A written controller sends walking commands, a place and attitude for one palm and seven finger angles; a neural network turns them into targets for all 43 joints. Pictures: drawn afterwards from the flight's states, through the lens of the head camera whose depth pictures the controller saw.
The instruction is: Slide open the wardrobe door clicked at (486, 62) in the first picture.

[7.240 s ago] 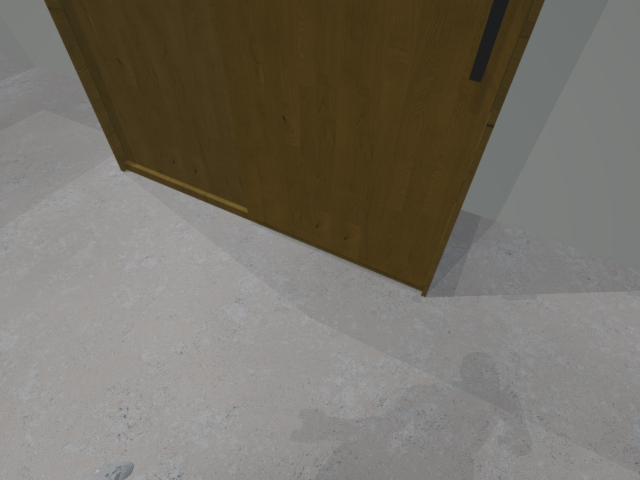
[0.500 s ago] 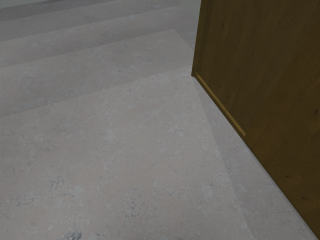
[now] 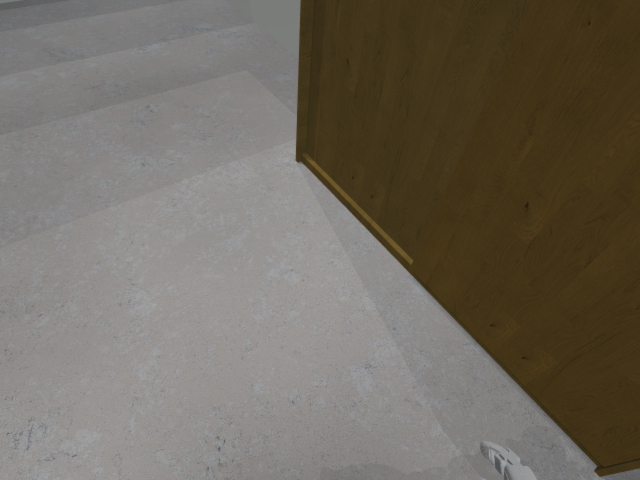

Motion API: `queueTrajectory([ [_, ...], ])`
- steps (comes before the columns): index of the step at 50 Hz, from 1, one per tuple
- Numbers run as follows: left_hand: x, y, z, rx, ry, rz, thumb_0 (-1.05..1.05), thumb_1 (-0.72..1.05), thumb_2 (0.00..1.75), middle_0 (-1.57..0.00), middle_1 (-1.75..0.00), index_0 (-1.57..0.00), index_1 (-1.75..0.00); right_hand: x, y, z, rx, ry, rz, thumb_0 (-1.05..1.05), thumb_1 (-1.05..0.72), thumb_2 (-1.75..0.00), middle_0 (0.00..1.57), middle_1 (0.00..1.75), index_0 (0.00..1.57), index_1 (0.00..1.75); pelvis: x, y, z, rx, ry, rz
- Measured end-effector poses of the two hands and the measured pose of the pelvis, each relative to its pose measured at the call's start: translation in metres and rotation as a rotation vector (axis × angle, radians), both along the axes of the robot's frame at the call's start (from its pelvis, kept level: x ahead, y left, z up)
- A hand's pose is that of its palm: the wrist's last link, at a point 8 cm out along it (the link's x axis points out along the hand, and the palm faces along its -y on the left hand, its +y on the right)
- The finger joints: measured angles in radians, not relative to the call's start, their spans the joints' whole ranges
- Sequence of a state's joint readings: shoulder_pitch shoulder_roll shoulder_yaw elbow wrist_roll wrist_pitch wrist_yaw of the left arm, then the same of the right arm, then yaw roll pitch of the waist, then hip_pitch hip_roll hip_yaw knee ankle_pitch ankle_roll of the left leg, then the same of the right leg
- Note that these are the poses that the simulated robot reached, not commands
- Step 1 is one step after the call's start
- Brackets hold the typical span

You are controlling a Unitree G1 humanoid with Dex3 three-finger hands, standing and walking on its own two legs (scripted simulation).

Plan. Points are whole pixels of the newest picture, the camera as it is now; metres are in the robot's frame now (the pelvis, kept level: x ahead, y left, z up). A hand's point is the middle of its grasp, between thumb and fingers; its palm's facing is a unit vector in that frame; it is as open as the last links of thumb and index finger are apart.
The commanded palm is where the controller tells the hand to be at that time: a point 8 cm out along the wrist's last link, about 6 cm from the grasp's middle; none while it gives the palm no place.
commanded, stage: turn to face it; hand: right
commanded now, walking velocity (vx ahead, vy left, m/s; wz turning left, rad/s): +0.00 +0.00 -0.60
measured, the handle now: out of the picture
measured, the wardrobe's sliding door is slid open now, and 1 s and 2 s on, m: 0.00 0.00 0.00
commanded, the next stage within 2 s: take the last steps up to it in 1.24 s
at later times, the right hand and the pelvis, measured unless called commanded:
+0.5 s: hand out of the picture -0.06 -0.25 -0.17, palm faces +0.37 +0.89 -0.27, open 7.4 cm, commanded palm none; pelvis -0.02 -0.03 +0.00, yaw -19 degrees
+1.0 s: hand out of the picture -0.02 -0.20 -0.12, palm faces +0.57 +0.77 -0.30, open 7.4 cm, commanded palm none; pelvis +0.00 +0.03 +0.01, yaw -37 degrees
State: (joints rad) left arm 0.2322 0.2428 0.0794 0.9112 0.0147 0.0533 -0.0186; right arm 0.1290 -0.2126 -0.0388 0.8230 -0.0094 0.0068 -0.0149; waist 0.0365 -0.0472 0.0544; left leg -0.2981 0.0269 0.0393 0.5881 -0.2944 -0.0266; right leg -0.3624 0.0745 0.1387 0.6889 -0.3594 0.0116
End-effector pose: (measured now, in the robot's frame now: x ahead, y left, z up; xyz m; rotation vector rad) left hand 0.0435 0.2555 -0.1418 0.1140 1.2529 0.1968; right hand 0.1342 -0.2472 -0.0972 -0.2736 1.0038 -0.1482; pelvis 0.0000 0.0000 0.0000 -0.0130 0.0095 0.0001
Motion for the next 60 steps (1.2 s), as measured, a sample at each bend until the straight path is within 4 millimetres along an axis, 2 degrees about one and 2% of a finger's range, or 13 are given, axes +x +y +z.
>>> queueTrajectory([
  [6,0.021,0.017,0.005,-0.002,0.017,-0.085,0.0,0.91,0.9,-0.2,-0.3,-0.2,-0.3,-0.047,0.011,0.007,0.002,0.047,-0.102,0.0,-0.9,-0.9,0.2,0.3,0.2,0.3,-0.001,0.011,0.01,-0.019,-0.022,-0.09],
  [12,0.052,0.012,0.014,0.013,0.02,-0.192,0.0,0.91,0.9,-0.2,-0.3,-0.2,-0.3,-0.102,0.008,-0.002,0.026,0.13,-0.219,0.0,-0.9,-0.9,0.2,0.3,0.2,0.3,-0.003,0.012,0.013,-0.029,-0.025,-0.173],
  [16,0.082,-0.007,0.019,0.032,-0.004,-0.285,0.0,0.91,0.9,-0.2,-0.3,-0.2,-0.3,-0.145,-0.003,-0.014,0.048,0.195,-0.307,0.0,-0.9,-0.9,0.2,0.3,0.2,0.3,-0.007,0.004,0.01,-0.02,-0.019,-0.228],
  [21,0.123,-0.048,0.024,0.069,-0.094,-0.415,0.0,0.91,0.9,-0.2,-0.3,-0.2,-0.3,-0.196,-0.03,-0.04,0.079,0.257,-0.428,0.0,-0.9,-0.9,0.2,0.3,0.2,0.3,-0.011,-0.017,-0.004,0.004,-0.012,-0.301],
  [24,0.135,-0.069,0.032,0.074,-0.145,-0.463,0.0,0.91,0.9,-0.2,-0.3,-0.2,-0.3,-0.217,-0.042,-0.045,0.081,0.302,-0.478,0.01,-0.9,-0.9,0.2,0.3,0.2,0.3,-0.015,-0.024,-0.003,0.007,-0.017,-0.323],
  [28,0.135,-0.085,0.042,0.076,-0.148,-0.506,0.0,0.91,0.9,-0.2,-0.3,-0.2,-0.3,-0.218,-0.052,-0.035,0.086,0.268,-0.519,0.01,-0.9,-0.9,0.2,0.3,0.2,0.3,-0.018,-0.028,0.007,0.029,-0.022,-0.374],
  [34,0.13,-0.093,0.04,0.046,-0.109,-0.546,0.0,0.9,0.9,-0.2,-0.3,-0.2,-0.3,-0.201,-0.055,-0.019,0.072,0.164,-0.546,0.01,-0.91,-0.9,0.2,0.3,0.2,0.3,-0.017,-0.025,0.013,0.03,-0.016,-0.439],
  [39,0.125,-0.083,0.028,0.02,-0.066,-0.561,0.0,0.9,0.9,-0.2,-0.3,-0.21,-0.3,-0.18,-0.046,-0.009,0.05,0.096,-0.561,0.01,-0.9,-0.9,0.2,0.3,0.2,0.3,-0.013,-0.012,0.012,0.021,-0.01,-0.499],
  [43,0.127,-0.064,0.01,0.001,-0.021,-0.576,0.0,0.9,0.9,-0.2,-0.3,-0.21,-0.3,-0.165,-0.03,-0.002,0.021,0.033,-0.576,0.01,-0.9,-0.9,0.2,0.3,0.2,0.3,-0.006,0.006,0.005,0.007,-0.005,-0.551],
  [45,0.131,-0.055,0.0,-0.007,-0.006,-0.585,0.0,0.9,0.9,-0.2,-0.3,-0.21,-0.3,-0.165,-0.019,-0.001,0.0,0.01,-0.585,0.0,-0.9,-0.9,0.2,0.3,0.2,0.3,-0.004,0.015,0.0,0.003,-0.008,-0.573],
  [53,0.151,-0.045,0.006,0.003,0.031,-0.67,0.0,0.91,0.9,-0.2,-0.3,-0.2,-0.3,-0.206,0.027,0.004,0.032,0.075,-0.7,0.0,-0.9,-0.9,0.2,0.3,0.2,0.3,0.0,0.028,0.011,-0.031,-0.025,-0.674],
  [57,0.16,-0.055,0.011,0.024,0.043,-0.728,0.0,0.91,0.9,-0.2,-0.3,-0.2,-0.3,-0.234,0.045,-0.004,0.073,0.118,-0.766,0.0,-0.9,-0.9,0.2,0.3,0.2,0.3,-0.001,0.028,0.013,-0.033,-0.022,-0.715],
  [60,0.167,-0.072,0.015,0.039,0.032,-0.78,0.0,0.91,0.9,-0.2,-0.3,-0.2,-0.3,-0.263,0.058,-0.013,0.108,0.16,-0.818,0.0,-0.9,-0.9,0.2,0.3,0.2,0.3,-0.007,0.025,0.012,-0.027,-0.019,-0.74],
])
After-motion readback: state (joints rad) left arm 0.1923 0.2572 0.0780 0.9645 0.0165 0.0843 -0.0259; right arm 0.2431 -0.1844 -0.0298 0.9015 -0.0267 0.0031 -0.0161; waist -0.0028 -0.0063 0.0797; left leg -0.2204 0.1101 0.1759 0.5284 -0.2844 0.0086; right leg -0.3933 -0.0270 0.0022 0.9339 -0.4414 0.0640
